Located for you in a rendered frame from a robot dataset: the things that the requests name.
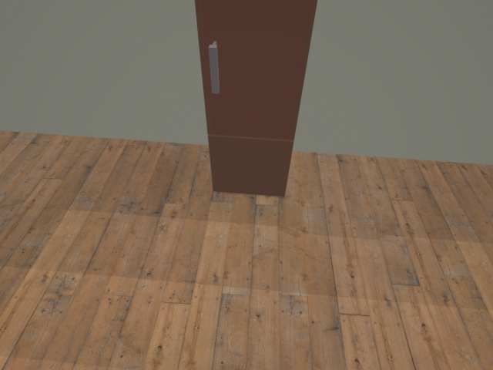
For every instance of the cupboard door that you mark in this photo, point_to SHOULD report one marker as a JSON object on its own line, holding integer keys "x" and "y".
{"x": 260, "y": 45}

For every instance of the handle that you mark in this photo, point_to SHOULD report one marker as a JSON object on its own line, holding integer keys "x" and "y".
{"x": 214, "y": 69}

